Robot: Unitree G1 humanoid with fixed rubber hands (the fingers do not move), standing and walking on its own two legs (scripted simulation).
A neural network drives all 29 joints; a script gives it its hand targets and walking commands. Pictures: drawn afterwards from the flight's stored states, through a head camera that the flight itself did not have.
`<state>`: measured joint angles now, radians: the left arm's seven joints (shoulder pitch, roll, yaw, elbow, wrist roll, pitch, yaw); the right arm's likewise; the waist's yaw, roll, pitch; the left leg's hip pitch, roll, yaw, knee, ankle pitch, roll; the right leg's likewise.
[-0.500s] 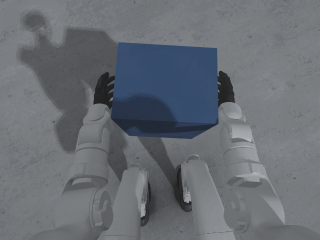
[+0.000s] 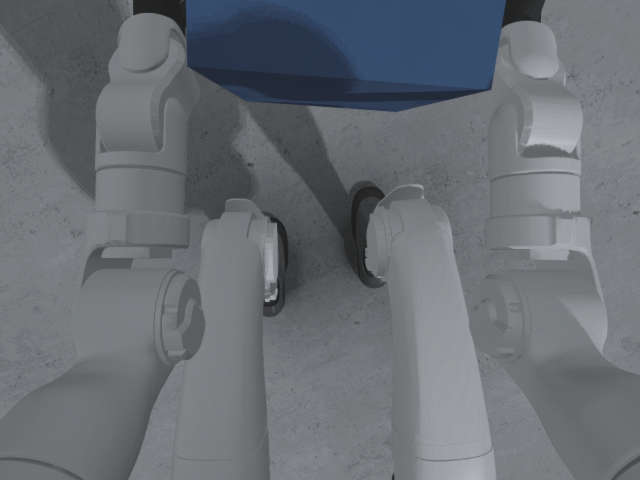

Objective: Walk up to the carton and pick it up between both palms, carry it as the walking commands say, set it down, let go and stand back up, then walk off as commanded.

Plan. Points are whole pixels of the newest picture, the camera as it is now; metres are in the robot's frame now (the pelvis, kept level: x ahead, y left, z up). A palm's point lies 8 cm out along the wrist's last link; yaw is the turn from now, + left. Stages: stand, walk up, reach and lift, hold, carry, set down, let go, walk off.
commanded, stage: set down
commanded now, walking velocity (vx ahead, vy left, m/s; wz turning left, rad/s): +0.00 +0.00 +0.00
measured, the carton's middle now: (334, 8) +0.53 -0.03 -0.20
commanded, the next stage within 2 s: none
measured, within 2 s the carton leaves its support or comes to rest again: rests again in 1.70 s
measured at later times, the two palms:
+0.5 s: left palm (165, 2) +0.54 +0.14 -0.19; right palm (465, 13) +0.52 -0.17 -0.21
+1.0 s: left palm (207, 6) +0.57 +0.12 -0.29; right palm out of the picture +0.55 -0.19 -0.28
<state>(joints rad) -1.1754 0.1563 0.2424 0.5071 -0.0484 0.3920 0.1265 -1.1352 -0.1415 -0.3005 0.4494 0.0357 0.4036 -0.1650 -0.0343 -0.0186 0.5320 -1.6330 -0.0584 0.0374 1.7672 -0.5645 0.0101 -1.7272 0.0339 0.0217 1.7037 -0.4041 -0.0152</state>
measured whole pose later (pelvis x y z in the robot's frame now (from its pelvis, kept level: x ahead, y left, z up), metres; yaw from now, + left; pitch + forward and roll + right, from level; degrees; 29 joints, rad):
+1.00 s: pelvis +0.02 +0.01 -0.11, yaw +0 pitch +31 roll +1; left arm -1.45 0.24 0.18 0.83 -0.04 0.32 0.16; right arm -1.45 -0.30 -0.25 0.83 0.06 0.34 -0.13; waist -0.06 -0.01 0.53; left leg -2.03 -0.07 0.05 2.15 -0.66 0.04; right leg -2.13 0.03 0.01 2.06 -0.48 0.01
